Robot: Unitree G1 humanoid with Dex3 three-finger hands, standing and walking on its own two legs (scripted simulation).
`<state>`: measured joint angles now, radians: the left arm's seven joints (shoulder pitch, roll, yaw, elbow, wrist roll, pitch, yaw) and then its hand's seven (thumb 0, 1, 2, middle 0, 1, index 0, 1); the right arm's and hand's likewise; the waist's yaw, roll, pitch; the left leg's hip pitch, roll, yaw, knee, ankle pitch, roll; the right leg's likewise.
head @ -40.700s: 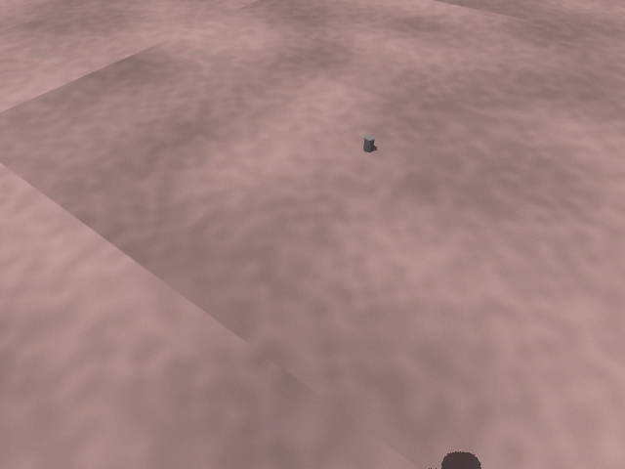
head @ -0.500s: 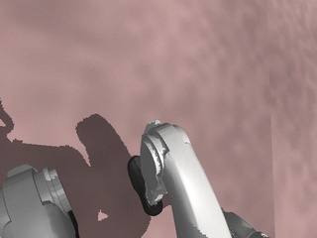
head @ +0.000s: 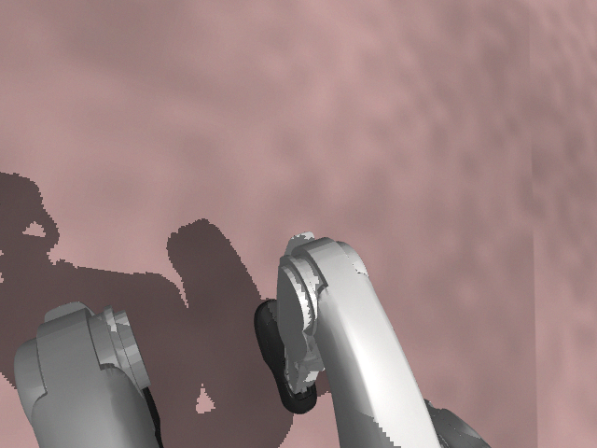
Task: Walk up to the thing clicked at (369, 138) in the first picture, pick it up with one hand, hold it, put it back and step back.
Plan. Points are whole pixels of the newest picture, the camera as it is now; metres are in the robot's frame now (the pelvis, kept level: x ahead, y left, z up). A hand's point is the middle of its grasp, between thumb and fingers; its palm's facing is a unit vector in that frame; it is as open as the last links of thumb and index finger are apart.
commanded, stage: withdraw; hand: left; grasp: from above
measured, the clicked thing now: out of the picture +0.47 +0.31 -0.27
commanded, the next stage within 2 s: home in 0.62 s
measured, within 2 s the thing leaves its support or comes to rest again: neither
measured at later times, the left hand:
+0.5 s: hand out of the picture +0.43 +0.31 -0.04, palm faces -0.49 -0.09 -0.87, open 13.9 cm
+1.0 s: hand out of the picture +0.47 +0.32 -0.12, palm faces -0.32 -0.19 -0.93, open 12.6 cm
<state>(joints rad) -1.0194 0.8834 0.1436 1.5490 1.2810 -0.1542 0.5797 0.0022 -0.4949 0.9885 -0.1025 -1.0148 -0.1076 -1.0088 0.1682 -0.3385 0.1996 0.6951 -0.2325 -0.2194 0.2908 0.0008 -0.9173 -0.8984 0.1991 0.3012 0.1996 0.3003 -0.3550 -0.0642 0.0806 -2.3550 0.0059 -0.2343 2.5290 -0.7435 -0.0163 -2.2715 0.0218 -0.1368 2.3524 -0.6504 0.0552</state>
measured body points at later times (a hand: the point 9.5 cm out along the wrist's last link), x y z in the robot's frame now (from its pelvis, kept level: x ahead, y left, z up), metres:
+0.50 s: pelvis -0.02 -0.01 +0.08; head +0.18 +0.07 +0.47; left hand +0.45 +0.32 +0.01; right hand +0.09 -0.28 -0.03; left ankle +0.05 +0.13 -0.27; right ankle +0.11 -0.12 -0.27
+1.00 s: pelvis -0.01 +0.00 +0.03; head +0.24 +0.09 +0.40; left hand +0.48 +0.33 -0.07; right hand +0.03 -0.26 -0.07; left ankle +0.05 +0.13 -0.27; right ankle +0.11 -0.12 -0.27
